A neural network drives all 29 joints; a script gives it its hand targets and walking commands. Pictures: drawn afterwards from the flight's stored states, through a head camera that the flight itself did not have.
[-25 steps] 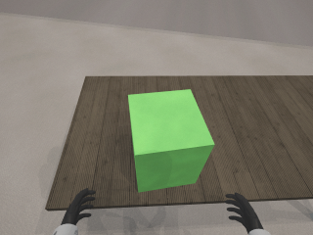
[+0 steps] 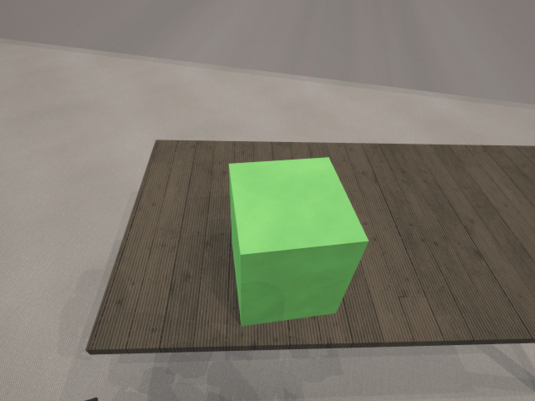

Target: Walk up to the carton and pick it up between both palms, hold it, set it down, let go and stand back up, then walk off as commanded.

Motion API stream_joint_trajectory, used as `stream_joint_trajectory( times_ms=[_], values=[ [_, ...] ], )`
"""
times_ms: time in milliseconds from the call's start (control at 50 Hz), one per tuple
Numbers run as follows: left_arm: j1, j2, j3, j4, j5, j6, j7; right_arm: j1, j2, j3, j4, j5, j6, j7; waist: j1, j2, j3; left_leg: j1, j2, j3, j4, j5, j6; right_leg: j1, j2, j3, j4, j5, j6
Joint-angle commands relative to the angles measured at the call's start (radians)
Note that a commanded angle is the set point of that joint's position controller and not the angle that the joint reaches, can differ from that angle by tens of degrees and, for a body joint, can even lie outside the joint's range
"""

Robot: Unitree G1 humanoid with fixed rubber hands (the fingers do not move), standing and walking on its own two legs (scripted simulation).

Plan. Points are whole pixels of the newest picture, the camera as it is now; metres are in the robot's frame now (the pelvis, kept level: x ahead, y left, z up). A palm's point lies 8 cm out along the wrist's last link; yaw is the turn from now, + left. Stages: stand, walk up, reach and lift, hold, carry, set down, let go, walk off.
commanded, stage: stand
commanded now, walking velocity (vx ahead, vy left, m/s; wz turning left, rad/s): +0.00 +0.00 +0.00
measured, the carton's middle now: (284, 242) +0.42 -0.03 -0.05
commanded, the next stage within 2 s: walk off in 0.56 s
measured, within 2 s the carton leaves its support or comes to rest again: neither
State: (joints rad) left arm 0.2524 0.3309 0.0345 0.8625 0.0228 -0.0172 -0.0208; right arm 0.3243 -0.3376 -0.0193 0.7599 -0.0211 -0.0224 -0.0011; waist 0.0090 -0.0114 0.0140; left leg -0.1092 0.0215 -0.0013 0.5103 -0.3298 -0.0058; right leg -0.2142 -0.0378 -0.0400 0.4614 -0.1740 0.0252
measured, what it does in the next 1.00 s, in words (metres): stands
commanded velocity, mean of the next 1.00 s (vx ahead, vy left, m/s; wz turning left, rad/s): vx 0.00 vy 0.00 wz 0.00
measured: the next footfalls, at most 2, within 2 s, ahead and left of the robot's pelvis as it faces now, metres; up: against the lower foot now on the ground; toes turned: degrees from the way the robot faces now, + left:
left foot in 1.40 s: -0.15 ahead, +0.09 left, +0.00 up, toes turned -1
right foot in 1.76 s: -0.22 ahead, -0.15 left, +0.00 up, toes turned +3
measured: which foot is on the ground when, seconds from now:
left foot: down 0.00-1.00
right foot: down 0.00-1.00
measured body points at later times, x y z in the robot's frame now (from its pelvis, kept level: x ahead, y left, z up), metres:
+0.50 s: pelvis -0.01 +0.01 +0.00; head -0.03 +0.02 +0.45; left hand +0.05 +0.31 -0.13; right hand +0.08 -0.28 -0.10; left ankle -0.03 +0.12 -0.74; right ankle +0.05 -0.14 -0.74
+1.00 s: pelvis -0.03 -0.02 -0.01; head -0.02 -0.03 +0.43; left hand +0.06 +0.30 -0.12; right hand +0.06 -0.33 -0.13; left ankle -0.03 +0.12 -0.74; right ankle +0.01 -0.13 -0.72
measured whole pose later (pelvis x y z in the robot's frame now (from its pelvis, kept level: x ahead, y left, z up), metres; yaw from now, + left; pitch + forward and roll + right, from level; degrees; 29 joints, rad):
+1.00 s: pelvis -0.03 -0.02 -0.01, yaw +0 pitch -4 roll +1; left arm 0.23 0.39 0.07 0.85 0.03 0.05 0.03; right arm 0.21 -0.37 -0.06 0.80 -0.03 0.06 -0.03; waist -0.02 -0.01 0.08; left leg -0.24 0.01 0.01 0.64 -0.34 -0.01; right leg -0.37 0.02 0.05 0.79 -0.40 -0.04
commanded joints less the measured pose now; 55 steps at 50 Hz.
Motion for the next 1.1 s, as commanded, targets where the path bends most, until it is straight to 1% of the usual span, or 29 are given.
stream_joint_trajectory(
  times_ms=[0,80,120,160,240,300,340,440,520,560,600,660,680,700,720,740,760,780,800,840,880,900,920,940,980,1000,1020,1040,1080],
  values=[
    [-0.075,0.21,0.054,-0.075,0.005,-0.029,0.014,-0.035,-0.205,-0.058,-0.084,0.008,-0.042,-0.005,0.0,0.011,0.021,-0.201,0.076,-0.087,-0.178,0.003,0.031,0.102,-0.059,0.082,-0.072,-0.004,-0.055],
    [-0.039,0.195,0.046,-0.033,-0.009,-0.034,0.008,-0.022,-0.205,-0.056,-0.049,0.007,-0.035,0.0,-0.001,0.067,0.037,-0.191,0.071,-0.076,-0.178,0.001,0.035,0.074,-0.072,0.1,-0.111,-0.048,-0.046],
    [-0.068,0.198,0.039,-0.029,-0.01,-0.024,0.011,-0.04,-0.189,-0.052,-0.051,0.011,-0.029,-0.009,-0.014,0.005,0.106,-0.199,0.072,-0.094,-0.163,0.059,0.041,0.036,-0.078,0.092,-0.127,-0.049,-0.034],
    [-0.033,0.204,0.045,-0.017,-0.006,-0.03,0.009,-0.06,-0.203,-0.047,-0.041,0.005,-0.027,-0.014,0.019,-0.017,0.024,-0.2,0.077,-0.103,-0.169,0.048,0.041,0.128,-0.072,0.088,-0.11,0.002,-0.037],
    [-0.018,0.187,0.038,0.003,-0.007,-0.03,0.013,-0.061,-0.224,-0.052,-0.014,0.01,-0.034,-0.008,0.014,0.069,0.018,-0.211,0.072,-0.09,-0.195,0.007,0.041,0.15,-0.075,0.084,-0.107,-0.013,-0.038],
    [-0.064,0.211,0.042,0.012,-0.011,-0.019,0.017,-0.075,-0.199,-0.048,-0.005,0.008,-0.028,-0.015,0.0,-0.024,0.059,-0.171,0.077,-0.1,-0.197,0.08,0.034,0.104,-0.076,0.07,-0.109,-0.01,-0.027],
    [-0.029,0.181,0.031,0.034,-0.014,-0.024,0.015,-0.088,-0.19,-0.045,-0.002,0.011,-0.022,-0.009,0.009,0.069,0.029,-0.187,0.08,-0.103,-0.207,-0.002,0.035,0.132,-0.081,0.09,-0.114,-0.039,-0.033],
    [-0.109,0.172,0.018,0.038,-0.004,-0.024,0.017,-0.039,-0.215,-0.051,0.026,0.012,-0.03,-0.019,-0.035,0.026,-0.008,-0.066,0.085,-0.087,-0.201,0.185,0.038,0.108,-0.085,0.084,-0.119,0.082,-0.038],
    [-0.072,0.213,0.03,0.066,-0.005,-0.021,0.029,-0.129,-0.172,-0.039,0.011,0.008,-0.025,-0.013,-0.002,0.075,0.074,-0.176,0.093,-0.101,-0.229,0.097,0.034,0.132,-0.09,0.081,-0.114,0.039,-0.029],
    [-0.067,0.222,0.038,0.062,-0.013,-0.018,0.029,-0.12,-0.193,-0.045,0.033,0.02,-0.028,-0.012,0.002,-0.003,0.063,-0.208,0.091,-0.13,-0.245,0.021,0.037,0.143,-0.075,0.072,-0.115,0.03,-0.03],
    [-0.067,0.197,0.034,0.065,-0.006,-0.023,0.023,-0.112,-0.223,-0.054,0.042,0.023,-0.026,-0.013,0.003,0.08,0.047,-0.155,0.092,-0.092,-0.232,0.113,0.028,0.116,-0.082,0.089,-0.116,0.059,-0.047],
    [-0.074,0.208,0.029,0.089,-0.006,-0.025,0.027,-0.089,-0.222,-0.051,0.075,0.021,-0.031,-0.008,-0.01,0.042,-0.013,-0.1,0.073,-0.079,-0.222,0.117,0.032,0.155,-0.083,0.077,-0.128,0.081,-0.032],
    [-0.066,0.187,0.029,0.061,-0.009,-0.018,0.031,-0.099,-0.236,-0.064,0.077,0.007,-0.025,-0.015,0.007,-0.03,0.011,-0.097,0.091,-0.086,-0.216,0.116,0.032,0.131,-0.079,0.064,-0.128,0.049,-0.029],
    [-0.083,0.172,0.015,0.079,-0.01,-0.014,0.025,-0.06,-0.212,-0.055,0.073,0.028,-0.029,-0.021,-0.019,-0.047,0.085,-0.115,0.092,-0.104,-0.218,0.103,0.032,0.082,-0.084,0.072,-0.148,0.062,-0.026],
    [-0.077,0.178,0.015,0.086,-0.015,-0.015,0.027,-0.052,-0.215,-0.046,0.094,0.024,-0.028,-0.022,-0.024,0.004,0.093,-0.124,0.087,-0.09,-0.255,0.102,0.034,0.094,-0.083,0.083,-0.14,0.049,-0.026],
    [-0.048,0.264,0.046,0.037,-0.014,-0.006,0.043,-0.137,-0.219,-0.066,0.068,0.02,0.004,-0.021,-0.017,-0.016,0.062,-0.111,0.064,-0.066,-0.087,0.488,0.028,0.016,-0.094,0.11,-0.022,0.369,-0.063],
    [-0.007,0.264,0.058,0.041,-0.021,0.001,0.047,-0.087,-0.216,-0.071,0.077,0.022,0.009,-0.026,-0.019,0.008,-0.007,-0.08,0.082,-0.078,-0.068,0.601,-0.002,0.024,-0.091,0.081,0.043,0.417,-0.077],
    [0.002,0.251,0.059,0.04,-0.025,0.003,0.05,-0.085,-0.225,-0.072,0.082,0.023,0.018,-0.028,-0.036,0.073,-0.06,-0.068,0.089,-0.072,-0.034,0.628,0.028,0.036,-0.076,0.085,0.093,0.434,-0.079],
    [0.016,0.246,0.054,0.012,-0.017,0.004,0.05,-0.119,-0.227,-0.072,0.064,0.021,0.023,-0.028,-0.018,0.022,-0.056,-0.097,0.071,-0.063,-0.003,0.566,0.075,0.028,-0.064,0.086,0.122,0.433,-0.088],
    [-0.017,0.247,0.057,-0.013,-0.013,0.027,0.053,-0.07,-0.264,-0.086,0.054,0.01,0.041,-0.03,-0.042,0.096,-0.052,-0.15,0.139,-0.139,-0.073,0.477,0.116,-0.014,-0.007,0.051,0.253,0.258,-0.077],
    [-0.059,0.207,0.062,-0.067,0.017,0.054,0.056,-0.115,-0.305,-0.107,0.012,0.003,0.047,-0.023,-0.044,0.169,-0.022,-0.218,0.291,-0.288,-0.171,0.49,0.242,-0.086,0.087,0.001,0.449,-0.188,-0.04],
    [-0.016,0.176,0.065,-0.09,0.023,0.064,0.058,-0.125,-0.324,-0.117,-0.027,-0.014,0.053,-0.032,-0.03,0.217,0.041,-0.258,0.33,-0.328,-0.153,0.502,0.303,-0.134,0.066,0.069,0.51,-0.369,-0.047],
    [-0.003,0.167,0.054,-0.069,0.012,0.068,0.06,-0.168,-0.305,-0.115,-0.039,-0.016,0.059,-0.033,-0.02,0.26,0.071,-0.262,0.326,-0.279,-0.152,0.544,0.302,-0.154,0.058,0.109,0.513,-0.408,-0.057],
    [0.001,0.181,0.063,-0.08,0.003,0.057,0.054,-0.212,-0.285,-0.112,-0.065,-0.028,0.058,-0.039,-0.022,0.217,0.032,-0.21,0.314,-0.251,-0.113,0.578,0.283,-0.178,0.05,0.148,0.506,-0.368,-0.072],
    [0.113,0.164,0.054,-0.066,-0.002,0.039,0.052,-0.302,-0.257,-0.089,-0.085,-0.015,0.074,-0.045,0.072,0.198,0.031,-0.197,0.206,-0.125,0.083,0.523,0.147,-0.054,-0.01,0.163,0.072,-0.081,-0.093],
    [0.075,0.242,0.07,-0.067,0.015,0.032,0.044,-0.231,-0.22,-0.076,-0.068,-0.008,0.085,-0.04,0.026,-0.021,0.028,-0.206,0.089,-0.032,0.262,0.324,0.071,-0.019,-0.03,0.204,-0.076,0.22,-0.063],
    [0.043,0.333,0.084,-0.077,0.017,0.033,0.052,-0.145,-0.204,-0.058,-0.072,0.008,0.076,-0.042,-0.002,-0.187,-0.006,-0.317,-0.05,0.027,0.406,-0.047,0.005,0.009,-0.175,0.43,-0.096,0.394,-0.128],
    [-0.034,0.355,0.091,-0.127,0.003,0.032,0.056,-0.053,-0.16,-0.044,-0.018,0.012,0.083,-0.049,-0.044,-0.225,-0.003,-0.324,-0.115,-0.054,0.61,-0.331,-0.008,-0.053,-0.27,0.568,-0.172,0.25,-0.214],
    [-0.066,0.303,0.073,-0.199,0.003,0.023,0.055,0.006,-0.201,-0.073,-0.025,0.015,0.085,-0.066,-0.027,-0.258,-0.004,-0.347,-0.124,-0.243,0.738,-0.337,0.0,-0.099,-0.284,0.535,-0.116,0.312,-0.292]
  ],
)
